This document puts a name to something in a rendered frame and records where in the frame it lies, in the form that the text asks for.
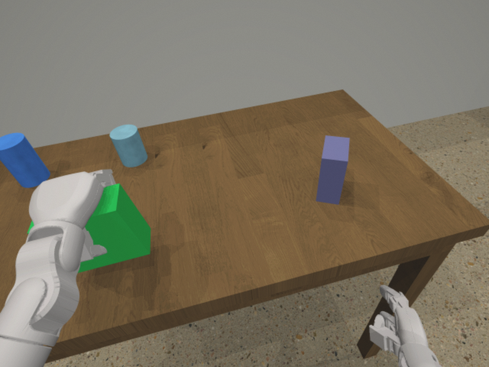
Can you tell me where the right robot forearm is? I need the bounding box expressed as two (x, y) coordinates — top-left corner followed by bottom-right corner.
(398, 343), (441, 367)

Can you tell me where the left robot forearm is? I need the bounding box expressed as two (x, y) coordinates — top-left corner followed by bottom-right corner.
(0, 220), (86, 367)

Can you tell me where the robot left hand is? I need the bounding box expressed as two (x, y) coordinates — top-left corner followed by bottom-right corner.
(29, 169), (116, 262)

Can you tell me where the table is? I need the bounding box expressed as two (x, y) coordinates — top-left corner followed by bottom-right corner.
(0, 89), (489, 363)

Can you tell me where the robot right hand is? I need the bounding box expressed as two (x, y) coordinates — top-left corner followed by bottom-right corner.
(369, 285), (429, 356)

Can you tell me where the sponge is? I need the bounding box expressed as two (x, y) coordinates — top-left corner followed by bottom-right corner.
(28, 183), (151, 273)

